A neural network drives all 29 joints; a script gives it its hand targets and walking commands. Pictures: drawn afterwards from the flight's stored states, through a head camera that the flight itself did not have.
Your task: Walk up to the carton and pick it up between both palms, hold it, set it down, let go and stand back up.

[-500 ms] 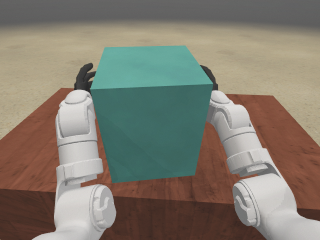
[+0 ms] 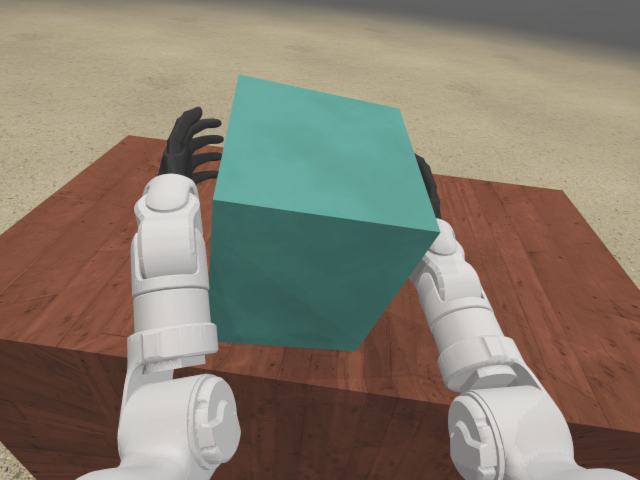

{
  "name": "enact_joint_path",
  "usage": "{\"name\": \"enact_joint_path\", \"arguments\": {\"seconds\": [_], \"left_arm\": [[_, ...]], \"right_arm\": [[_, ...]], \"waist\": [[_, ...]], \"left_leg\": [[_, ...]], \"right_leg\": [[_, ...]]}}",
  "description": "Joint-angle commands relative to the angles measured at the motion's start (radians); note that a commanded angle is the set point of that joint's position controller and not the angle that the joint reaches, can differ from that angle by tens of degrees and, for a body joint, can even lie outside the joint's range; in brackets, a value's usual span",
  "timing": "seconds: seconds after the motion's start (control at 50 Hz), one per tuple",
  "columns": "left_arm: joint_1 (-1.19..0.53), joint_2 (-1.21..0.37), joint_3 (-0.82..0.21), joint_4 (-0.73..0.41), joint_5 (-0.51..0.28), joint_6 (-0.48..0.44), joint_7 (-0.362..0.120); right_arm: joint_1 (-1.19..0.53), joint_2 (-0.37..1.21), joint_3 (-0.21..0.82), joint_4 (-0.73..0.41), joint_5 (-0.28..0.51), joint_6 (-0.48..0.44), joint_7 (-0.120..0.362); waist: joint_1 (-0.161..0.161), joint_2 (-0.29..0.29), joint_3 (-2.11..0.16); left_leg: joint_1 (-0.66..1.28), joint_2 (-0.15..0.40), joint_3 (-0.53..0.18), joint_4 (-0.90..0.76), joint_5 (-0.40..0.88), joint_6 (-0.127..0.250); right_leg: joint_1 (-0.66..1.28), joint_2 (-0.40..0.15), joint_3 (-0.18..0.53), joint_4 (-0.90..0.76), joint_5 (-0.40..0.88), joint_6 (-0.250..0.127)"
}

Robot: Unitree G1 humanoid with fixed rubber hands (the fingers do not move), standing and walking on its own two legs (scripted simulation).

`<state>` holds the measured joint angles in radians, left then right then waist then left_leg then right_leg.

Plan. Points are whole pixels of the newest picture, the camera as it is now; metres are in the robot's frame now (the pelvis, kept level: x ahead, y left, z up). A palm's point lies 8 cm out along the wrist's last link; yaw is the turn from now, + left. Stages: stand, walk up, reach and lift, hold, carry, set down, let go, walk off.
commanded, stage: set down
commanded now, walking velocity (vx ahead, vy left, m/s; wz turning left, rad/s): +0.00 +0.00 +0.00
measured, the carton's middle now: (302, 225) +0.38 +0.02 +0.19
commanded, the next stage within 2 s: none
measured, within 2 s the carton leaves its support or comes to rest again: neither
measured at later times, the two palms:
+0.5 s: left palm (195, 194) +0.40 +0.15 +0.22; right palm (417, 230) +0.38 -0.14 +0.18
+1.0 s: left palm (206, 213) +0.41 +0.14 +0.18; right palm (419, 242) +0.38 -0.15 +0.15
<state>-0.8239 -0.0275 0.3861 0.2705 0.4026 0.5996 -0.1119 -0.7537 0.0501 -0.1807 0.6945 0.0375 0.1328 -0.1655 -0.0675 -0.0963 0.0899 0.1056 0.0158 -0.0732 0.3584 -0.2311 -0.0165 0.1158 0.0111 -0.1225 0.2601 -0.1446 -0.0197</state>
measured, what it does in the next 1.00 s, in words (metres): stands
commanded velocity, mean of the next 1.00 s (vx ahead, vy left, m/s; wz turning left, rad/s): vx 0.00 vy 0.00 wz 0.00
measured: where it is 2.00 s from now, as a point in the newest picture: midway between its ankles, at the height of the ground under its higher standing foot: outside the picture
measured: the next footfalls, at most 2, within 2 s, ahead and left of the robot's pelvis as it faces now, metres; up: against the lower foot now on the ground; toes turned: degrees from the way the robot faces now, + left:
none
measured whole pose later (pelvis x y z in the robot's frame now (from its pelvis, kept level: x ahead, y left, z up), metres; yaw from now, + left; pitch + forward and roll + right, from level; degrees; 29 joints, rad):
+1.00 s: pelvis +0.02 +0.01 +0.00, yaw -1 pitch -9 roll -2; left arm -0.73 -0.06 0.32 0.38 0.35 0.47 -0.02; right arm -0.67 0.02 -0.20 0.73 -0.01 0.04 -0.14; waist -0.05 -0.07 0.10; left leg 0.05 0.02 -0.05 0.38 -0.26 0.00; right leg 0.06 0.01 -0.10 0.26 -0.15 0.00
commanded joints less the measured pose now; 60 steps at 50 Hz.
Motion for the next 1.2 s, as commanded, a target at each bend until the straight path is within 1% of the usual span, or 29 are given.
{"name": "enact_joint_path", "arguments": {"seconds": [0.0,0.08,0.14,0.16,0.24,0.26,0.3,0.38,0.42,0.44,0.48,0.5,0.54,0.56,0.58,0.62,0.64,0.66,0.72,0.78,0.82,0.86,0.9,0.94,0.96,0.98,1.0,1.08,1.18], "left_arm": [[-0.533,-0.505,-0.499,-0.077,-0.166,-0.034,-0.111],[-0.511,-0.513,-0.557,-0.079,-0.179,-0.036,-0.086],[-0.491,-0.507,-0.571,-0.109,-0.185,-0.048,-0.071],[-0.487,-0.515,-0.572,-0.118,-0.184,-0.052,-0.062],[-0.448,-0.513,-0.568,-0.108,-0.184,-0.033,-0.060],[-0.444,-0.498,-0.540,-0.073,-0.169,-0.032,-0.063],[-0.440,-0.491,-0.524,-0.082,-0.164,-0.033,-0.062],[-0.397,-0.503,-0.512,-0.077,-0.142,-0.023,-0.058],[-0.391,-0.504,-0.501,-0.070,-0.133,-0.020,-0.064],[-0.412,-0.515,-0.517,-0.099,-0.150,-0.025,-0.065],[-0.383,-0.506,-0.491,-0.048,-0.148,-0.021,-0.073],[-0.391,-0.512,-0.507,-0.085,-0.155,-0.028,-0.076],[-0.380,-0.504,-0.514,-0.067,-0.160,-0.031,-0.080],[-0.414,-0.501,-0.511,-0.066,-0.172,-0.038,-0.081],[-0.426,-0.482,-0.496,-0.051,-0.152,-0.045,-0.081],[-0.403,-0.502,-0.498,-0.054,-0.156,-0.060,-0.078],[-0.425,-0.502,-0.508,-0.050,-0.161,-0.068,-0.073],[-0.399,-0.503,-0.500,-0.020,-0.153,-0.074,-0.069],[-0.408,-0.494,-0.483,0.004,-0.150,-0.093,-0.065],[-0.418,-0.526,-0.525,-0.043,-0.178,-0.110,-0.054],[-0.438,-0.491,-0.473,0.037,-0.156,-0.116,-0.062],[-0.446,-0.492,-0.467,0.056,-0.161,-0.129,-0.066],[-0.439,-0.503,-0.480,0.054,-0.158,-0.148,-0.056],[-0.438,-0.490,-0.446,0.078,-0.150,-0.165,-0.054],[-0.439,-0.488,-0.440,0.106,-0.152,-0.170,-0.058],[-0.434,-0.475,-0.404,0.155,-0.134,-0.172,-0.063],[-0.427,-0.484,-0.409,0.135,-0.134,-0.178,-0.060],[-0.490,-0.504,-0.434,0.122,-0.168,-0.212,-0.052],[-0.487,-0.500,-0.398,0.238,-0.158,-0.248,-0.052]], "right_arm": [[-0.873,0.346,0.327,-0.398,0.047,-0.141,0.089],[-0.881,0.333,0.338,-0.410,0.051,-0.168,0.093],[-0.847,0.336,0.362,-0.424,0.059,-0.171,0.099],[-0.842,0.333,0.379,-0.424,0.071,-0.174,0.101],[-0.806,0.314,0.374,-0.421,0.068,-0.159,0.103],[-0.819,0.315,0.365,-0.406,0.062,-0.156,0.105],[-0.769,0.310,0.336,-0.349,0.051,-0.153,0.110],[-0.757,0.293,0.324,-0.343,0.055,-0.155,0.119],[-0.759,0.301,0.326,-0.343,0.048,-0.155,0.119],[-0.755,0.306,0.317,-0.347,0.042,-0.157,0.117],[-0.747,0.295,0.323,-0.345,0.034,-0.152,0.116],[-0.728,0.294,0.322,-0.357,0.037,-0.151,0.114],[-0.736,0.303,0.333,-0.388,0.033,-0.153,0.110],[-0.749,0.298,0.322,-0.379,0.024,-0.149,0.107],[-0.745,0.301,0.310,-0.346,0.014,-0.148,0.110],[-0.728,0.314,0.305,-0.367,0.011,-0.158,0.115],[-0.714,0.306,0.288,-0.344,0.007,-0.162,0.122],[-0.710,0.305,0.293,-0.329,0.004,-0.168,0.126],[-0.714,0.318,0.280,-0.326,-0.010,-0.169,0.136],[-0.714,0.326,0.308,-0.322,0.001,-0.182,0.138],[-0.722,0.332,0.284,-0.280,-0.026,-0.169,0.135],[-0.749,0.342,0.277,-0.306,-0.033,-0.180,0.136],[-0.729,0.355,0.289,-0.296,-0.025,-0.191,0.140],[-0.730,0.366,0.287,-0.273,-0.038,-0.192,0.143],[-0.709,0.369,0.272,-0.230,-0.054,-0.188,0.142],[-0.707,0.368,0.248,-0.208,-0.072,-0.182,0.145],[-0.678,0.360,0.228,-0.179,-0.076,-0.182,0.148],[-0.740,0.397,0.229,-0.238,-0.086,-0.205,0.151],[-0.723,0.405,0.171,-0.134,-0.134,-0.210,0.153]], "waist": [[-0.056,0.150,-0.421],[-0.055,0.168,-0.441],[-0.041,0.146,-0.479],[-0.028,0.141,-0.503],[-0.037,0.161,-0.474],[-0.022,0.137,-0.455],[-0.019,0.160,-0.440],[-0.008,0.174,-0.417],[-0.007,0.157,-0.403],[-0.028,0.156,-0.424],[-0.031,0.127,-0.391],[-0.042,0.131,-0.410],[-0.036,0.120,-0.420],[-0.056,0.112,-0.412],[-0.041,0.124,-0.379],[-0.031,0.129,-0.423],[-0.043,0.153,-0.421],[-0.022,0.163,-0.424],[-0.008,0.134,-0.410],[-0.018,0.147,-0.487],[-0.019,0.111,-0.423],[0.002,0.112,-0.431],[0.005,0.142,-0.490],[0.021,0.110,-0.477],[0.006,0.106,-0.465],[0.027,0.099,-0.428],[0.015,0.123,-0.419],[0.026,0.138,-0.517],[0.020,0.113,-0.490]], "left_leg": [[-0.034,-0.060,0.118,-0.003,0.450,-0.046],[-0.041,-0.042,0.103,0.006,0.456,-0.057],[-0.024,-0.047,0.101,0.020,0.514,-0.058],[-0.009,-0.039,0.098,0.025,0.518,-0.061],[-0.006,-0.039,0.099,0.013,0.494,-0.057],[-0.027,-0.039,0.102,0.002,0.453,-0.048],[-0.031,-0.036,0.099,-0.007,0.444,-0.058],[0.021,-0.026,0.101,0.015,0.568,-0.071],[0.002,-0.030,0.108,0.002,0.539,-0.069],[0.023,-0.032,0.110,0.009,0.556,-0.065],[-0.007,-0.034,0.109,0.010,0.554,-0.059],[-0.008,-0.036,0.113,0.015,0.554,-0.058],[-0.012,-0.042,0.108,0.015,0.554,-0.061],[-0.028,-0.043,0.103,0.005,0.493,-0.056],[-0.040,-0.044,0.107,-0.007,0.447,-0.051],[-0.032,-0.039,0.101,-0.004,0.492,-0.055],[-0.016,-0.032,0.100,0.001,0.516,-0.063],[-0.014,-0.034,0.102,0.010,0.533,-0.068],[-0.006,-0.030,0.109,-0.001,0.498,-0.062],[0.005,-0.029,0.101,0.019,0.595,-0.067],[-0.036,-0.034,0.111,0.005,0.492,-0.055],[-0.094,-0.037,0.122,-0.023,0.385,-0.045],[-0.080,-0.043,0.117,-0.012,0.447,-0.044],[-0.102,-0.043,0.118,-0.017,0.463,-0.034],[-0.105,-0.045,0.127,-0.021,0.437,-0.035],[-0.123,-0.046,0.129,-0.034,0.408,-0.037],[-0.099,-0.043,0.128,-0.047,0.363,-0.041],[-0.121,-0.049,0.133,-0.034,0.381,-0.036],[-0.146,-0.047,0.135,-0.045,0.343,-0.036]], "right_leg": [[0.160,0.032,-0.034,0.008,0.246,0.041],[0.132,0.031,-0.039,0.011,0.217,0.034],[0.143,0.038,-0.038,0.018,0.277,0.032],[0.152,0.039,-0.034,0.025,0.276,0.032],[0.141,0.033,-0.023,0.010,0.270,0.030],[0.131,0.031,-0.023,0.008,0.243,0.034],[0.130,0.029,-0.025,0.005,0.218,0.027],[0.099,0.041,-0.032,-0.003,0.219,0.017],[0.113,0.042,-0.030,0.002,0.229,0.026],[0.114,0.039,-0.026,-0.001,0.254,0.026],[0.133,0.040,-0.026,0.002,0.296,0.037],[0.150,0.038,-0.026,0.006,0.317,0.033],[0.156,0.038,-0.026,0.010,0.321,0.040],[0.150,0.032,-0.023,0.007,0.301,0.042],[0.130,0.022,-0.021,0.010,0.281,0.046],[0.136,0.028,-0.019,0.014,0.294,0.040],[0.105,0.031,-0.023,0.012,0.280,0.030],[0.111,0.034,-0.028,0.007,0.264,0.028],[0.078,0.038,-0.031,-0.004,0.203,0.031],[0.109,0.042,-0.028,0.014,0.305,0.031],[0.106,0.034,-0.022,0.004,0.259,0.039],[0.133,0.020,-0.012,0.012,0.269,0.039],[0.159,0.018,-0.006,0.029,0.355,0.043],[0.173,0.020,-0.004,0.033,0.395,0.054],[0.169,0.018,-0.005,0.030,0.377,0.058],[0.162,0.019,-0.008,0.021,0.330,0.060],[0.138,0.015,-0.009,0.015,0.284,0.049],[0.167,0.015,0.001,0.027,0.331,0.047],[0.151,0.009,-0.001,0.017,0.329,0.052]]}}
